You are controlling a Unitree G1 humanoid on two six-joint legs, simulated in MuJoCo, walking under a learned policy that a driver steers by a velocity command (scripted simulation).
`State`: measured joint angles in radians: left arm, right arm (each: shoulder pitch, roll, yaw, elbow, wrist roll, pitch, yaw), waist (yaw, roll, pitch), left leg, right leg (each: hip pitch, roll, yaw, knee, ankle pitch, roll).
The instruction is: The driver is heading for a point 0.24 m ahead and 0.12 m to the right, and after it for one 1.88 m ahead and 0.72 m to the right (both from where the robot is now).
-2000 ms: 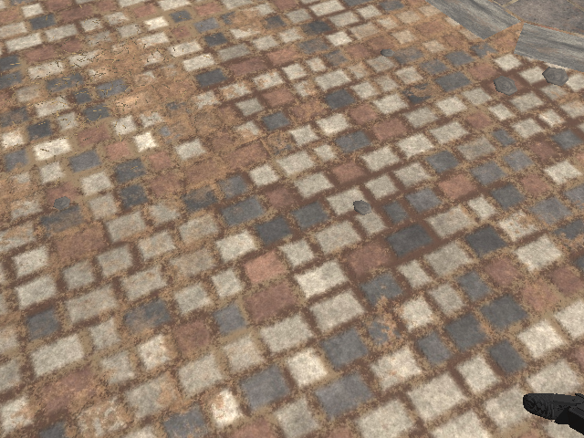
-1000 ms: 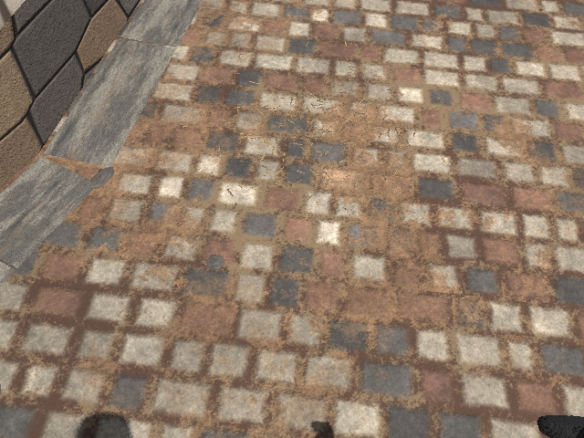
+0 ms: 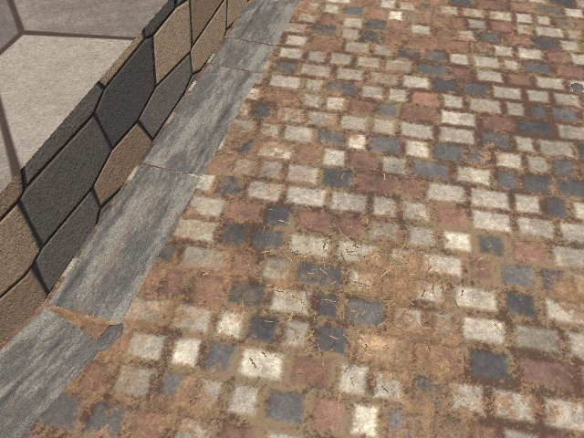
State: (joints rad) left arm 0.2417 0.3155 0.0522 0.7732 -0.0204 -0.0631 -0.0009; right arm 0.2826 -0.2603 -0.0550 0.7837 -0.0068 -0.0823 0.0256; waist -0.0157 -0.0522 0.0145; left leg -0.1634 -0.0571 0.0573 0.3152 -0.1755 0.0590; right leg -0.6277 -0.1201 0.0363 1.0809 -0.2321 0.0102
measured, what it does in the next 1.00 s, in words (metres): walks ahead, turning right: right foot, then left foot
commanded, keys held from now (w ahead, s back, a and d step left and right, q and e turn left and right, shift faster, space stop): w+e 0.06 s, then e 0.76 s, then no key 0.18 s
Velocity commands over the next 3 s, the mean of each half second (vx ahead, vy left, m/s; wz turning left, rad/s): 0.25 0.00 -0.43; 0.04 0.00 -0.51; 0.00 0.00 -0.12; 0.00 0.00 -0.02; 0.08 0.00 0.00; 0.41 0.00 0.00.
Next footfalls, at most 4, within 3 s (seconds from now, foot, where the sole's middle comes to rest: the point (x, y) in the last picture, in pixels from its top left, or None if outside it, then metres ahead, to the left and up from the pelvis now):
0.26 right None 0.33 -0.14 -0.78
0.72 left None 0.39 0.07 -0.78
1.10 right None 0.24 -0.14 -0.78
3.00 right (435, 389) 0.61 -0.34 -0.78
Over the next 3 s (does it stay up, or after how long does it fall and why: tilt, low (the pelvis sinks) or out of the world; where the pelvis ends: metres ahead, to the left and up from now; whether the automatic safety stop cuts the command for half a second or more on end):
stays up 0.51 -0.16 -0.03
